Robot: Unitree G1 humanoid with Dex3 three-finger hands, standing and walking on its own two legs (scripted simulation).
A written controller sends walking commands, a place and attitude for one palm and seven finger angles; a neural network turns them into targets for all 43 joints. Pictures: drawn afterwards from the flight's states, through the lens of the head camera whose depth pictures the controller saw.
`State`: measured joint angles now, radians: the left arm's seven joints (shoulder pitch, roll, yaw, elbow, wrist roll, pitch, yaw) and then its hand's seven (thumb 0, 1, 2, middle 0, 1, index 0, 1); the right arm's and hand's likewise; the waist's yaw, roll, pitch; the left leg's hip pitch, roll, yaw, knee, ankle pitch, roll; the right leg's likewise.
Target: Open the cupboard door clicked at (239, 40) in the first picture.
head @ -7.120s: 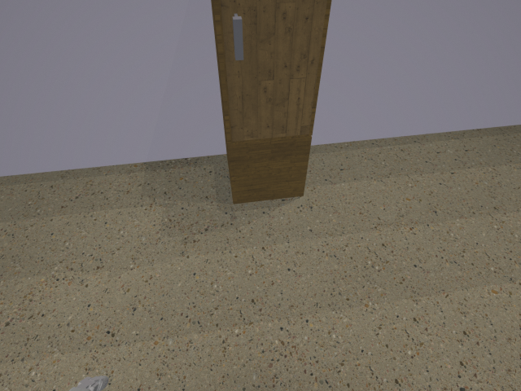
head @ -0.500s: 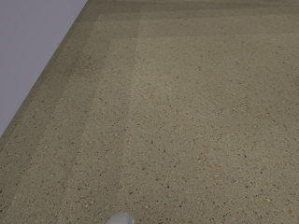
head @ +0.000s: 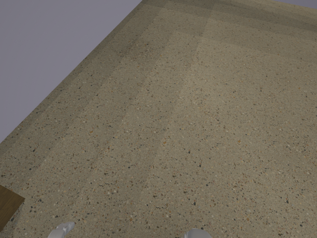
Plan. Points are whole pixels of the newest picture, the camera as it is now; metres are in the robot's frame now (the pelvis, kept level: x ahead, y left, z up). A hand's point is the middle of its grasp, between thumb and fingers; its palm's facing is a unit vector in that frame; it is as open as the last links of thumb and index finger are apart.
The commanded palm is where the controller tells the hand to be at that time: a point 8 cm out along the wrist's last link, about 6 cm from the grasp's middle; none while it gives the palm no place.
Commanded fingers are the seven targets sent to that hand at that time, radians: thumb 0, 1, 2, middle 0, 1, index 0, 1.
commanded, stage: turn to face it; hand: left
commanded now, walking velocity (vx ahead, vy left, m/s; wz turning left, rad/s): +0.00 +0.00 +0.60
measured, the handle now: out of the picture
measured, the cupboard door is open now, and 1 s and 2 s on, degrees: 0 0 0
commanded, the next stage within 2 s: none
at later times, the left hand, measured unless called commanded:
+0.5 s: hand out of the picture +0.02 +0.16 -0.15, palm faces +0.31 -0.91 -0.28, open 7.4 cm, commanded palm none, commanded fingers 0.00 0.90 0.90 -0.20 -0.30 -0.20 -0.30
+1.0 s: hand out of the picture -0.09 +0.25 -0.17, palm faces +0.61 -0.75 -0.24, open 7.4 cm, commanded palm none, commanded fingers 0.00 0.90 0.90 -0.20 -0.30 -0.20 -0.30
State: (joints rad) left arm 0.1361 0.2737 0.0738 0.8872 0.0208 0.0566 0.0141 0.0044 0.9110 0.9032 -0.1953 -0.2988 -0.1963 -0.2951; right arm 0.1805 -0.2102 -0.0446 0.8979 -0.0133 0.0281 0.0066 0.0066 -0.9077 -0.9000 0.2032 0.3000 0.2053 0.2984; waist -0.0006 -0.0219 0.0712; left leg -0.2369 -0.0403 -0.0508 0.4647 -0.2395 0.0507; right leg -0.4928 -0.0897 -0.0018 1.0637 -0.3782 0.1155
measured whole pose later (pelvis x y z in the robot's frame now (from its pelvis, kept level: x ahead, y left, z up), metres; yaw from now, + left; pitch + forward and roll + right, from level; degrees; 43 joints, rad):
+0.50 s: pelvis +0.00 -0.05 +0.00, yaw +20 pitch -1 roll +2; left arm 0.21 0.17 0.02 0.87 0.02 0.01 0.02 0.00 0.90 0.90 -0.20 -0.30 -0.20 -0.30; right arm 0.23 -0.28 -0.10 0.96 -0.02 0.10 0.03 0.01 -0.91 -0.90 0.20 0.30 0.20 0.30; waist -0.03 0.04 0.08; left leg -0.49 0.05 -0.01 1.12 -0.37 -0.09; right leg -0.17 -0.11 -0.20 0.50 -0.30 -0.01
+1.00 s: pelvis -0.03 +0.02 +0.00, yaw +36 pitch +0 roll -3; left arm 0.17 0.28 0.07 0.90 0.03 0.06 0.02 0.00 0.91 0.90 -0.20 -0.30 -0.20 -0.30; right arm 0.18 -0.20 -0.03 0.90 -0.01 0.02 0.01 0.01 -0.91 -0.90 0.20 0.30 0.21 0.30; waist 0.01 -0.03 0.06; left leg -0.23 -0.05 -0.04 0.44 -0.20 0.09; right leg -0.51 -0.10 0.01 1.15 -0.31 0.12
